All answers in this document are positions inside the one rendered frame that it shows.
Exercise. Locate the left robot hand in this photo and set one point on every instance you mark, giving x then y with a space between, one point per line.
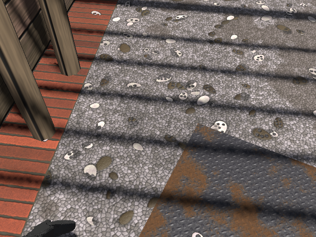
50 228

